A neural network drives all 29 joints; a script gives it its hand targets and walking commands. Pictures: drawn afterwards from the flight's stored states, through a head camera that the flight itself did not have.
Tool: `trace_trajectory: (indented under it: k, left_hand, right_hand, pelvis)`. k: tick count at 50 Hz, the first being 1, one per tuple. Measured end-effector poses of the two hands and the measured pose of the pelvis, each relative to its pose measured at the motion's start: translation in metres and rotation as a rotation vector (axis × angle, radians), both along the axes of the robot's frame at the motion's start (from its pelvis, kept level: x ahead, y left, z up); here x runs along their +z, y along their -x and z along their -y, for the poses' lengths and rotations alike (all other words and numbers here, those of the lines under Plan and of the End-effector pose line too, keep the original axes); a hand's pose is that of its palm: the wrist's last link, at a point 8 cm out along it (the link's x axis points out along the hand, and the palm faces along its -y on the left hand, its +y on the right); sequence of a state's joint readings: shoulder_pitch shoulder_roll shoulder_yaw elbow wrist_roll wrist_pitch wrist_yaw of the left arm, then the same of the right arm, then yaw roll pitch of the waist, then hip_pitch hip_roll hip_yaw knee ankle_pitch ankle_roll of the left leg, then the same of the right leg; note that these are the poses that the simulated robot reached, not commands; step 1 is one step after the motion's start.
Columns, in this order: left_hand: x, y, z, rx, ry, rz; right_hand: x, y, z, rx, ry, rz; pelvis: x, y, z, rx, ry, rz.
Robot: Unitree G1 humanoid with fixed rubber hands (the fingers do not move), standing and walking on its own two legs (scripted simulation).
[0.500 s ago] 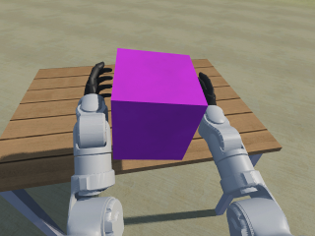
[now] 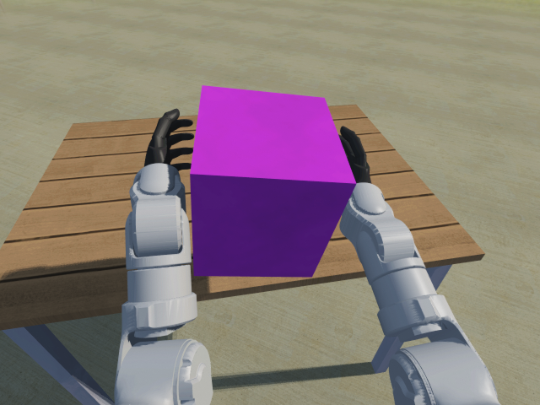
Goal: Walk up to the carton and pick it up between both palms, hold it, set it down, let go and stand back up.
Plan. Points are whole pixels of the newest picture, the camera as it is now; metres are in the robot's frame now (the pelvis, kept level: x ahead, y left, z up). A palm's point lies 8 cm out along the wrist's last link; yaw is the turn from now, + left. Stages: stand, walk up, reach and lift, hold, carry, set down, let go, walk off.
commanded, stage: hold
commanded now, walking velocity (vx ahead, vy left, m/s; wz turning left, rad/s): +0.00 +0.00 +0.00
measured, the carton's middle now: (259, 186) +0.36 +0.01 +0.18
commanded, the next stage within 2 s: none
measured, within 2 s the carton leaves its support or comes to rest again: neither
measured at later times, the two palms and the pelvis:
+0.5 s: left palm (166, 167) +0.36 +0.14 +0.22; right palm (356, 184) +0.36 -0.13 +0.18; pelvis +0.00 +0.00 +0.00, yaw +0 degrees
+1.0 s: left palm (163, 169) +0.36 +0.14 +0.22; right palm (353, 183) +0.36 -0.12 +0.19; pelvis +0.00 +0.00 +0.00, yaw +0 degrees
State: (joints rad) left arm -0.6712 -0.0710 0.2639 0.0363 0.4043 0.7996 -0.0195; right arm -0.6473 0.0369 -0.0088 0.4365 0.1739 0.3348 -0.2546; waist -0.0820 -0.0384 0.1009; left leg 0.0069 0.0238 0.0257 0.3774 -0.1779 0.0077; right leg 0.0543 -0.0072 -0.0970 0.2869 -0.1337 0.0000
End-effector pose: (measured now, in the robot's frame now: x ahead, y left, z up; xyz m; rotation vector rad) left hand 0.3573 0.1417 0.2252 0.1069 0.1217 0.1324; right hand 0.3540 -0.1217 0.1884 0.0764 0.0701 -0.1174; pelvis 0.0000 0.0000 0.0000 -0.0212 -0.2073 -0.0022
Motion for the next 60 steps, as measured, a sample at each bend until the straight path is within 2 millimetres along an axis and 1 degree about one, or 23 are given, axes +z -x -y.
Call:
trace_trajectory:
  k: [12, 26, 43, 53, 60]
  left_hand:
    - [0.0019, -0.0030, 0.0000, -0.005, -0.002, -0.009]
    - [-0.0023, -0.0047, 0.0051, -0.012, -0.007, -0.010]
    - [-0.0020, -0.0043, 0.0002, -0.002, 0.000, -0.004]
    - [-0.0046, -0.0029, 0.0011, -0.005, -0.004, -0.013]
    - [-0.0019, -0.0017, 0.0016, -0.007, -0.009, -0.002]
  right_hand:
    - [0.0010, -0.0015, -0.0002, -0.005, -0.005, -0.008]
    - [-0.0048, -0.0017, 0.0048, -0.011, -0.003, -0.008]
    - [-0.0004, -0.0044, 0.0004, -0.001, 0.008, 0.000]
    - [-0.0037, -0.0022, 0.0012, -0.004, 0.003, -0.008]
    - [-0.0017, -0.0008, 0.0017, -0.006, -0.002, 0.003]
  pelvis:
    - [0.0001, 0.0051, 0.0006, 0.002, -0.002, -0.003]
    - [-0.0001, 0.0028, 0.0016, 0.000, -0.001, 0.001]
    - [0.0000, 0.0003, 0.0028, 0.007, 0.001, 0.000]
    - [-0.0001, 0.0013, 0.0003, 0.002, 0.001, 0.001]
    - [-0.0001, 0.0014, -0.0005, -0.001, 0.000, -0.005]
